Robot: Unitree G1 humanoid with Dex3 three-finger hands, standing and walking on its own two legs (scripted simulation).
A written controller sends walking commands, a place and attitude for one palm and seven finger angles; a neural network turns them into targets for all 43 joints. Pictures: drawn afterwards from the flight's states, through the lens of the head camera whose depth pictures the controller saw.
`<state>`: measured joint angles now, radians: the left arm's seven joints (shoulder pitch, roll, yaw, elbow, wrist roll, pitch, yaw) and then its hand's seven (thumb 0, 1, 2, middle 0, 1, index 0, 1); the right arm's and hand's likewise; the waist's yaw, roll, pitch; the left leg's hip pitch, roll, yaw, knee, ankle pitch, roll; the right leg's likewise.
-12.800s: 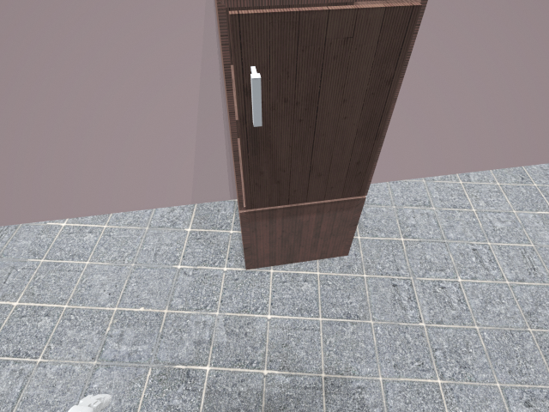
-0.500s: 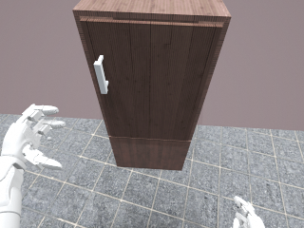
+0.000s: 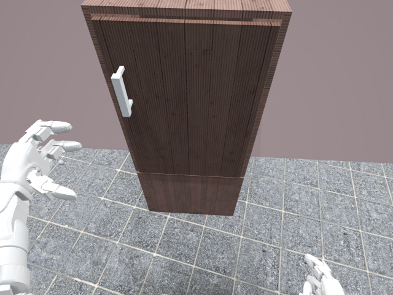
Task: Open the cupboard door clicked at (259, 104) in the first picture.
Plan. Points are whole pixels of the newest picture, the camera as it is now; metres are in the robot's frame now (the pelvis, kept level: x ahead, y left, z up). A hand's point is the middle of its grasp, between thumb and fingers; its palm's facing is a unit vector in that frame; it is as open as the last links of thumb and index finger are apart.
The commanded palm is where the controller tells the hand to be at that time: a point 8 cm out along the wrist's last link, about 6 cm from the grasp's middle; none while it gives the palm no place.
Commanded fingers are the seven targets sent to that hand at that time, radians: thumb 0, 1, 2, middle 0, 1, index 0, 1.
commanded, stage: move the hooked fingers beside the handle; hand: left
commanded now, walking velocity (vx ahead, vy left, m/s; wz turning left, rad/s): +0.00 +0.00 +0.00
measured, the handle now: (124, 91) +0.58 +0.23 +0.09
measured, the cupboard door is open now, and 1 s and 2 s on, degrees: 0 0 0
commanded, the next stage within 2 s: none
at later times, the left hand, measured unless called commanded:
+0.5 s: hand (75, 136) +0.40 +0.29 +0.10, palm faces +0.01 -1.00 +0.00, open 14.0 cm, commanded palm +0.38 +0.33 +0.10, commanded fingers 0.00 -0.50 0.30 -0.30 -1.20 -0.30 -1.20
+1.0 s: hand (87, 113) +0.47 +0.29 +0.10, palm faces +0.01 -1.00 -0.01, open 14.0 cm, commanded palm +0.46 +0.34 +0.10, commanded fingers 0.00 -0.50 0.30 -0.30 -1.20 -0.30 -1.20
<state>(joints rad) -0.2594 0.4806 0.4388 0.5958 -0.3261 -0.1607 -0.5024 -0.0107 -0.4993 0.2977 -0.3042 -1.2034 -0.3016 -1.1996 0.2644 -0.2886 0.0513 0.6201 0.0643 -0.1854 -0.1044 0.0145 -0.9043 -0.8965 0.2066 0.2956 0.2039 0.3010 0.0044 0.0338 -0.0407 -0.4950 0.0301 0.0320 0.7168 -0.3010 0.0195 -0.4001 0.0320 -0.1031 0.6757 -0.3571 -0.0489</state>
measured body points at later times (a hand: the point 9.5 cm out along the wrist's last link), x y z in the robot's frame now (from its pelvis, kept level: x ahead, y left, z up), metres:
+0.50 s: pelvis +0.00 +0.02 +0.00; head +0.05 +0.03 +0.44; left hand +0.39 +0.34 +0.11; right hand +0.09 -0.25 -0.10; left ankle +0.04 +0.11 -0.72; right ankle +0.00 -0.09 -0.72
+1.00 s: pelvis +0.01 +0.03 -0.01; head +0.09 +0.05 +0.43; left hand +0.46 +0.34 +0.10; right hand +0.03 -0.25 -0.12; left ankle +0.04 +0.11 -0.72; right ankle +0.00 -0.09 -0.72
